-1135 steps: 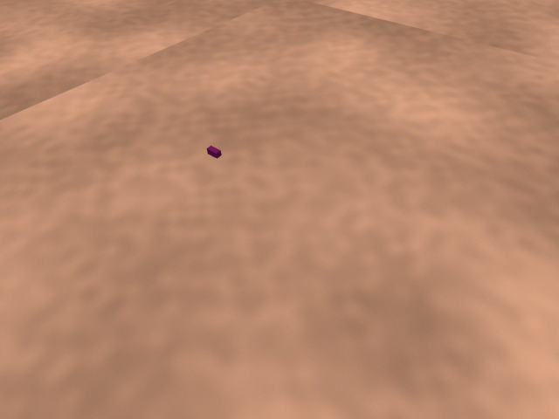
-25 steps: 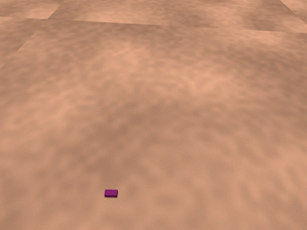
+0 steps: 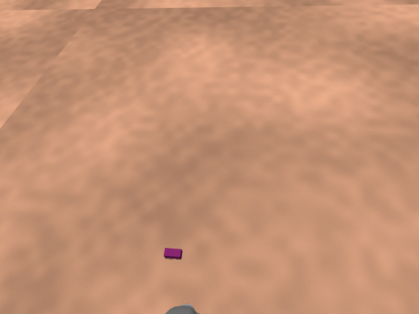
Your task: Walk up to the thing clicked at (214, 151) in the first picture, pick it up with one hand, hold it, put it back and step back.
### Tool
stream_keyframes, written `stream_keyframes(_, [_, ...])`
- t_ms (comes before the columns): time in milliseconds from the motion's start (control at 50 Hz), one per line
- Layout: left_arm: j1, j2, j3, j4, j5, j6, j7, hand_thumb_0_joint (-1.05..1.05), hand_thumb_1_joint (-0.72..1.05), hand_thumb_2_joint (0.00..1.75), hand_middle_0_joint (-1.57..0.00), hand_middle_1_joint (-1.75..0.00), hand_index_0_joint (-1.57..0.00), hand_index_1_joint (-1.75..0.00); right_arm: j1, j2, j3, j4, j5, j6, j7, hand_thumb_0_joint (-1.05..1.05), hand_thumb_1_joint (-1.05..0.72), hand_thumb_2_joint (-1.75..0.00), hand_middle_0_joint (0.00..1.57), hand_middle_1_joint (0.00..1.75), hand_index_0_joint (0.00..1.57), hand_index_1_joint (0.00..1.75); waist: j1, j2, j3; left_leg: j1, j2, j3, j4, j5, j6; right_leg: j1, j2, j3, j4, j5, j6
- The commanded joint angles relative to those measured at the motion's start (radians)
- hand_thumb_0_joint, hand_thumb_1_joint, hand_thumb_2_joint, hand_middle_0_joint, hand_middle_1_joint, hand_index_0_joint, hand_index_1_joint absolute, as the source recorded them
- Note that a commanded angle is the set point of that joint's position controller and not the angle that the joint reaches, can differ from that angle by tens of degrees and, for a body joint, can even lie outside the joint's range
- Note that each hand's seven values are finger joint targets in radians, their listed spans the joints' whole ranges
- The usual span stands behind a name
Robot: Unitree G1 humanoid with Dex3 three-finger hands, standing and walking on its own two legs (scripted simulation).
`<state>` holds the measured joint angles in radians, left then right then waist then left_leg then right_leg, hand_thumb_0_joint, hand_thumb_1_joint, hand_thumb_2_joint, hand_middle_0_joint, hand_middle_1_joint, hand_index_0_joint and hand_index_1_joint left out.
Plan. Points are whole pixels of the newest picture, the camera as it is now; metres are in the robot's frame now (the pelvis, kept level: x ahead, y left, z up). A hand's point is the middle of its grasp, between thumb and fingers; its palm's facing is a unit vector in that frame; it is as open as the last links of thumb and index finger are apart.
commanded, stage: walk up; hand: left
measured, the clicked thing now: (173, 253) +0.44 +0.24 -0.74
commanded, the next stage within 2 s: stand in 0.80 s
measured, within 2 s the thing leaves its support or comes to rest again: neither
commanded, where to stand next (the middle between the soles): +0.04 +0.02 m, yaw -3 degrees
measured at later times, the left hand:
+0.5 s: hand out of the picture +0.06 +0.28 -0.14, palm faces -0.04 -0.92 -0.40, open 7.4 cm
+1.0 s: hand out of the picture +0.05 +0.27 -0.13, palm faces -0.03 -0.95 -0.32, open 7.4 cm
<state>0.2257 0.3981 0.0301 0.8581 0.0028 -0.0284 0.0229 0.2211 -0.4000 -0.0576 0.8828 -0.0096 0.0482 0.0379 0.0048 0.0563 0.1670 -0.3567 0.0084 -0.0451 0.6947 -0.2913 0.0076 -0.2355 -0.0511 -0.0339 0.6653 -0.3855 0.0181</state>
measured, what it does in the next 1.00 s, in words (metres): steps on the spot: left foot, then right foot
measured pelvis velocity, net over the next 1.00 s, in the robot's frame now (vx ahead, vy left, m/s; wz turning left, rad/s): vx -0.04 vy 0.02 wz -0.01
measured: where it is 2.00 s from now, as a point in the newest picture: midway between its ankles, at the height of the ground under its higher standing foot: outside the picture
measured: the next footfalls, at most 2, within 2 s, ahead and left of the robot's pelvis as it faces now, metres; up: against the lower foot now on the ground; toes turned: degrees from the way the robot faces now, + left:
left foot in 0.02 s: +0.04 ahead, +0.15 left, +0.00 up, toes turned -4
right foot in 0.28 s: +0.01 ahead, -0.10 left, +0.00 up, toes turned -3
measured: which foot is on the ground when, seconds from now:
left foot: up 0.00-0.00, down 0.02-1.00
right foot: down 0.00-0.04, up 0.06-0.26, down 0.28-1.00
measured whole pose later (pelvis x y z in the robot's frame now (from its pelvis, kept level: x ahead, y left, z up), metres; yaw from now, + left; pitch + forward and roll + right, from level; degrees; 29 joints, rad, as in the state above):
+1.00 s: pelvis -0.04 +0.02 +0.02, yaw -1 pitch -3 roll +0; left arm 0.10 0.35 0.00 1.13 0.01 -0.01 -0.02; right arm 0.11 -0.35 0.00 1.12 -0.01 -0.02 0.01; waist 0.00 0.00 0.06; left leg -0.16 0.01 -0.06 0.37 -0.15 -0.03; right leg -0.12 -0.01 0.00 0.37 -0.20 0.01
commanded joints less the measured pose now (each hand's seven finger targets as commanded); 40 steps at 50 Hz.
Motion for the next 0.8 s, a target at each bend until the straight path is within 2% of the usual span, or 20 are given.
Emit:
stream_keyframes(0, [0.001,0.218,0.058,-0.080,-0.028,-0.002,0.035,0.00,0.90,0.90,-0.20,-0.30,-0.20,-0.30,0.054,-0.263,-0.087,-0.085,-0.027,-0.040,-0.023,0.00,-0.90,-0.90,0.20,0.30,0.20,0.30,-0.028,0.013,-0.247,0.236,0.139,-0.172,-0.202,0.619,0.105,-0.068,-0.026,0.027,0.230,0.457,-0.051])
stream_keyframes(20, [0.023,0.180,0.050,-0.080,-0.036,0.006,0.041,0.00,0.90,0.90,-0.20,-0.30,-0.20,-0.30,0.046,-0.287,-0.091,-0.108,-0.028,-0.046,-0.022,0.00,-0.90,-0.90,0.20,0.30,0.20,0.30,-0.028,0.115,-0.279,0.353,0.252,-0.338,-0.202,0.796,0.194,-0.205,0.085,0.024,0.338,-0.047,-0.033])
stream_keyframes(40, [0.030,0.195,0.049,-0.062,-0.033,0.016,0.053,0.00,0.90,0.90,-0.20,-0.30,-0.20,-0.30,0.048,-0.291,-0.091,-0.097,-0.011,-0.046,-0.025,0.00,-0.90,-0.90,0.20,0.30,0.20,0.30,-0.041,0.152,-0.328,0.330,0.328,-0.387,-0.195,0.767,0.307,-0.172,0.072,0.068,0.403,-0.305,-0.043])
stream_keyframes(60, [0.013,0.202,0.043,-0.043,-0.030,0.018,0.056,0.00,0.90,0.90,-0.20,-0.30,-0.20,-0.30,0.031,-0.273,-0.088,-0.093,-0.011,-0.039,-0.025,0.00,-0.90,-0.90,0.20,0.30,0.20,0.30,-0.037,0.138,-0.289,0.248,0.309,-0.368,-0.212,0.702,0.305,-0.153,0.048,0.100,0.394,-0.301,-0.044])
stream_keyframes(100, [0.024,0.214,0.053,-0.023,-0.029,0.015,0.046,0.00,0.90,0.90,-0.20,-0.30,-0.20,-0.30,-0.052,-0.215,-0.067,-0.122,-0.012,-0.032,-0.032,0.00,-0.90,-0.90,0.20,0.30,0.20,0.30,-0.020,0.130,-0.278,0.221,0.217,-0.210,-0.182,0.603,0.232,-0.160,0.046,0.103,0.374,-0.238,-0.052])
stream_keyframes(140, [0.028,0.201,0.053,-0.019,-0.027,0.012,0.036,0.00,0.90,0.90,-0.20,-0.30,-0.20,-0.30,-0.061,-0.214,-0.060,-0.125,-0.008,-0.035,-0.039,0.00,-0.90,-0.90,0.20,0.30,0.20,0.30,-0.010,0.155,-0.259,0.189,0.205,-0.188,-0.169,0.562,0.216,-0.151,0.038,0.062,0.321,-0.157,-0.044])
stream_keyframes(200, [0.025,0.173,0.048,0.001,-0.012,-0.002,0.028,0.00,0.90,0.90,-0.20,-0.30,-0.20,-0.30,-0.067,-0.201,-0.047,-0.115,-0.004,-0.034,-0.040,0.00,-0.90,-0.90,0.20,0.30,0.20,0.30,-0.007,0.108,-0.270,0.210,0.197,-0.182,-0.110,0.551,0.199,-0.065,0.040,0.026,0.035,-0.076,-0.026])
stream_keyframes(240, [0.069,0.161,0.050,0.038,0.004,-0.012,0.026,0.00,0.90,0.90,-0.20,-0.30,-0.20,-0.30,-0.106,-0.198,-0.036,-0.115,0.010,-0.028,-0.038,0.00,-0.90,-0.90,0.20,0.30,0.20,0.30,0.033,0.071,-0.253,0.102,0.176,-0.155,-0.056,0.424,0.156,0.093,0.056,0.015,-0.205,0.120,-0.039])
stream_keyframes(260, [0.059,0.192,0.055,0.036,0.018,-0.022,0.030,0.00,0.90,0.90,-0.20,-0.30,-0.20,-0.30,-0.115,-0.163,-0.023,-0.113,0.021,-0.028,-0.038,0.00,-0.90,-0.90,0.20,0.30,0.20,0.30,0.041,0.012,-0.249,0.036,0.160,-0.144,-0.017,0.346,0.104,0.147,0.006,0.109,-0.249,0.199,-0.058])
stream_keyframes(280, [0.024,0.251,0.067,0.023,0.033,-0.033,0.031,0.00,0.90,0.90,-0.20,-0.30,-0.20,-0.30,-0.113,-0.125,-0.009,-0.117,0.032,-0.031,-0.033,0.00,-0.90,-0.90,0.20,0.30,0.20,0.30,0.020,-0.136,-0.226,-0.059,0.069,-0.093,0.065,0.224,0.041,0.143,-0.154,0.358,-0.288,0.287,-0.118])
stream_keyframes(300, [-0.063,0.303,0.071,0.010,0.021,-0.029,0.024,0.00,0.90,0.90,-0.20,-0.30,-0.20,-0.30,-0.129,-0.142,-0.017,-0.104,0.028,-0.026,-0.041,0.00,-0.90,-0.90,0.20,0.30,0.20,0.30,0.007,-0.184,-0.179,-0.033,-0.017,-0.038,0.101,-0.169,0.016,-0.010,-0.307,0.457,-0.293,0.342,-0.244])
stream_keyframes(320, [-0.137,0.327,0.071,-0.013,0.026,-0.028,0.017,0.00,0.90,0.90,-0.20,-0.30,-0.20,-0.30,-0.103,-0.184,-0.035,-0.072,0.017,-0.025,-0.046,0.00,-0.90,-0.90,0.20,0.30,0.20,0.30,-0.017,-0.220,-0.155,0.090,0.013,-0.045,0.166,-0.246,0.013,-0.154,-0.341,0.485,-0.267,0.364,-0.293])
stream_keyframes(340, [-0.176,0.266,0.057,-0.017,0.018,-0.026,0.013,0.00,0.90,0.90,-0.20,-0.30,-0.20,-0.30,-0.063,-0.191,-0.039,-0.045,0.011,-0.031,-0.043,0.00,-0.90,-0.90,0.20,0.30,0.20,0.30,-0.053,-0.174,-0.123,0.151,0.033,-0.052,0.118,-0.201,0.015,-0.207,-0.285,0.398,-0.233,0.350,-0.253])
stream_keyframes(360, [-0.181,0.238,0.049,-0.015,0.013,-0.026,0.010,0.00,0.90,0.90,-0.20,-0.30,-0.20,-0.30,-0.068,-0.190,-0.034,-0.031,0.019,-0.040,-0.036,0.00,-0.90,-0.90,0.20,0.30,0.20,0.30,-0.059,-0.145,-0.121,0.155,0.024,-0.029,-0.003,-0.094,0.026,-0.162,-0.203,0.269,-0.209,0.348,-0.185])
stream_keyframes(380, [-0.167,0.224,0.046,-0.002,0.010,-0.025,0.010,0.00,0.90,0.90,-0.20,-0.30,-0.20,-0.30,-0.095,-0.181,-0.030,-0.023,0.025,-0.051,-0.031,0.00,-0.90,-0.90,0.20,0.30,0.20,0.30,-0.049,-0.125,-0.131,0.157,0.036,-0.049,-0.099,0.164,0.034,-0.104,-0.131,0.193,-0.171,0.394,-0.118])
stream_keyframes(420, [-0.139,0.188,0.038,0.017,0.005,-0.023,0.002,0.00,0.90,0.90,-0.20,-0.30,-0.20,-0.30,-0.127,-0.170,-0.021,-0.018,0.018,-0.068,-0.032,0.00,-0.90,-0.90,0.20,0.30,0.20,0.30,-0.014,-0.113,-0.196,0.225,0.093,-0.123,-0.180,0.324,0.064,-0.069,-0.055,0.139,-0.132,0.337,-0.063])
stream_keyframes(480, [-0.096,0.177,0.034,0.054,0.007,-0.013,-0.012,0.00,0.90,0.90,-0.20,-0.30,-0.20,-0.30,-0.164,-0.195,-0.009,0.003,0.011,-0.084,-0.033,0.00,-0.90,-0.90,0.20,0.30,0.20,0.30,0.021,-0.114,-0.198,0.135,0.123,-0.155,-0.203,0.148,0.069,0.011,-0.038,0.141,-0.215,0.119,-0.065])
stream_keyframes(520, [-0.164,0.189,0.038,0.065,0.013,-0.012,-0.015,0.00,0.90,0.90,-0.20,-0.30,-0.20,-0.30,-0.156,-0.173,0.000,0.033,0.013,-0.081,-0.031,0.00,-0.90,-0.90,0.20,0.30,0.20,0.30,-0.007,-0.114,-0.184,0.099,0.082,-0.110,-0.259,0.065,0.034,0.053,-0.064,0.169,-0.256,0.090,-0.076])
stream_keyframes(600, [-0.164,0.173,0.029,0.097,0.001,-0.006,-0.024,0.00,0.90,0.90,-0.20,-0.30,-0.20,-0.30,-0.165,-0.180,0.012,0.076,0.004,-0.089,-0.030,0.00,-0.90,-0.90,0.20,0.30,0.20,0.30,0.008,-0.040,-0.164,0.099,0.093,-0.142,-0.345,-0.037,0.033,0.046,-0.046,0.143,-0.283,0.032,-0.071])
stream_keyframes(780, [-0.168,0.173,0.022,0.180,0.001,-0.007,-0.030,0.00,0.90,0.90,-0.20,-0.30,-0.20,-0.30,-0.173,-0.173,0.018,0.142,-0.003,-0.099,-0.035,0.00,-0.90,-0.90,0.20,0.30,0.20,0.30,0.006,-0.012,-0.178,0.136,0.115,-0.135,-0.408,0.108,0.017,0.127,-0.056,0.128,-0.330,0.182,-0.046])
